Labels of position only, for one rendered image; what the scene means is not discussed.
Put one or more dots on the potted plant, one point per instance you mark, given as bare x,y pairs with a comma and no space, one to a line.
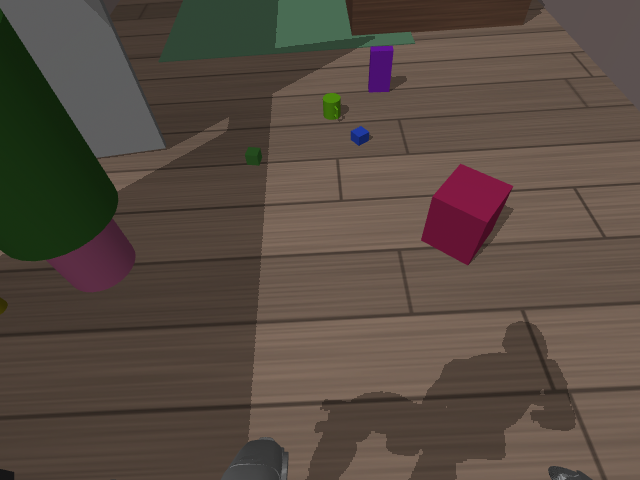
56,201

